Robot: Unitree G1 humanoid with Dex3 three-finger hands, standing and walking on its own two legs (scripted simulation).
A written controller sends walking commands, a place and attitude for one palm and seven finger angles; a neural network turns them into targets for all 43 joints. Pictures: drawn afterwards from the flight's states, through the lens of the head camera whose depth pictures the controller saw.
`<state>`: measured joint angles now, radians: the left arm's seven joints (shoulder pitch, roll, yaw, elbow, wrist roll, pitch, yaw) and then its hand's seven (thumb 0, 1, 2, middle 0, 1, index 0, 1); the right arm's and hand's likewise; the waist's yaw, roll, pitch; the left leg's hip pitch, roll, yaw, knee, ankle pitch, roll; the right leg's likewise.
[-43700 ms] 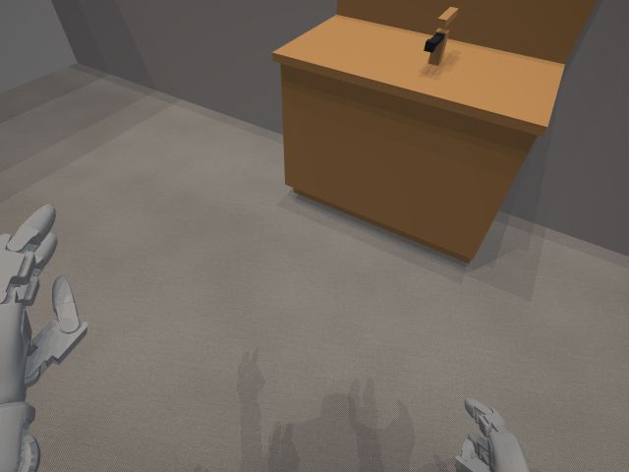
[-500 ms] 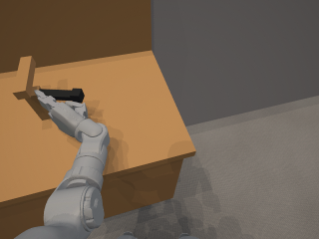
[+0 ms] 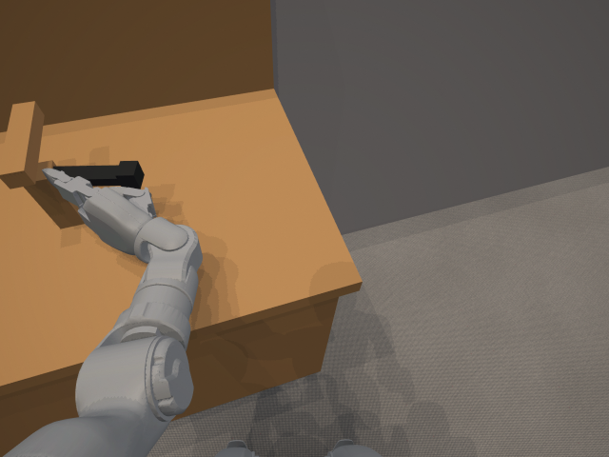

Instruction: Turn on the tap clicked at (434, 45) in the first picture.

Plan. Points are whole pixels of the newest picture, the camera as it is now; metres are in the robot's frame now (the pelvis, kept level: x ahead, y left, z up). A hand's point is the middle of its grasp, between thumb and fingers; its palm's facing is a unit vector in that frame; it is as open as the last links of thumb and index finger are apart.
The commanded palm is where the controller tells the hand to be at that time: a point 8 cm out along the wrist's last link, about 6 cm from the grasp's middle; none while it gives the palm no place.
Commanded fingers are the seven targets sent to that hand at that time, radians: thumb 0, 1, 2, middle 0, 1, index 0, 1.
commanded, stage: push the lever round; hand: left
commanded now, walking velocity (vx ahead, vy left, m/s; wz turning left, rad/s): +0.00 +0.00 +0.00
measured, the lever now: (130, 175) +0.49 +0.22 +0.08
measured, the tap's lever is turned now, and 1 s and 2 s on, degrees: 75 86 83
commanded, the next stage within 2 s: lift the hand up off the lever in 0.24 s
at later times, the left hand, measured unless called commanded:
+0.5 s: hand (149, 182) +0.49 +0.20 +0.07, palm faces +0.81 -0.57 -0.12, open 8.1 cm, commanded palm +0.44 +0.23 +0.08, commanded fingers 0.00 0.90 0.90 -0.15 -0.15 -0.15 -0.15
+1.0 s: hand (148, 179) +0.49 +0.20 +0.08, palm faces +0.80 -0.58 -0.11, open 8.0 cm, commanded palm +0.44 +0.22 +0.10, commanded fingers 0.00 0.90 0.90 -0.15 -0.15 -0.15 -0.15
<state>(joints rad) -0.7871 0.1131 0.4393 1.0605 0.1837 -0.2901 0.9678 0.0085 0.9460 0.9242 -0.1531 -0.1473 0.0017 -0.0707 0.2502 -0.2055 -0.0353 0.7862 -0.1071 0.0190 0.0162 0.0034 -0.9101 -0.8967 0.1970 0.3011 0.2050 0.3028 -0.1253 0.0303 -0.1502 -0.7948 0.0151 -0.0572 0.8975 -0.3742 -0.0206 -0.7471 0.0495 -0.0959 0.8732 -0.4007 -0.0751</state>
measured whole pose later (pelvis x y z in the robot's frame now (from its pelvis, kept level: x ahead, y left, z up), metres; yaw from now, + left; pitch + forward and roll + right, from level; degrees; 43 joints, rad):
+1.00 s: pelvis +0.01 +0.01 +0.01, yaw -1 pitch +15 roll -1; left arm -0.82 0.14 0.51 1.07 0.19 -0.24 0.92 0.10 0.93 1.01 -0.15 -0.15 -0.11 -0.12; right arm 0.30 -0.20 -0.03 0.78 -0.12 0.00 0.03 0.00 -0.91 -0.90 0.20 0.30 0.21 0.30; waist -0.15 0.03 -0.15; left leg -0.76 0.02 -0.04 0.87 -0.37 -0.01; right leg -0.72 0.06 -0.07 0.83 -0.38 -0.06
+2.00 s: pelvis +0.03 +0.01 +0.02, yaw +0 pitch +11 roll -1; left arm -0.67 0.07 0.44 0.76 0.09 -0.02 0.84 0.05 0.90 0.90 -0.20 -0.15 -0.16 -0.15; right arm 0.26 -0.21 -0.06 0.79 -0.10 -0.01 0.04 0.00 -0.91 -0.90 0.20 0.30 0.20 0.30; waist -0.10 0.04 -0.13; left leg -0.61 0.02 -0.04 0.79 -0.38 -0.02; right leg -0.56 0.05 -0.08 0.75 -0.39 -0.07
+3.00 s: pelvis +0.01 +0.00 +0.04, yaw -2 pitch +5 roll +0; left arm -0.53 0.15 0.26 0.56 0.02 0.03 0.48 0.02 0.90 0.90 -0.15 -0.15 -0.15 -0.15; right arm 0.24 -0.24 -0.04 0.74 -0.01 0.05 -0.06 0.01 -0.91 -0.90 0.20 0.30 0.20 0.30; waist -0.05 0.04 -0.07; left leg -0.40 0.02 -0.01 0.61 -0.29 -0.02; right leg -0.38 0.06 -0.05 0.60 -0.31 -0.07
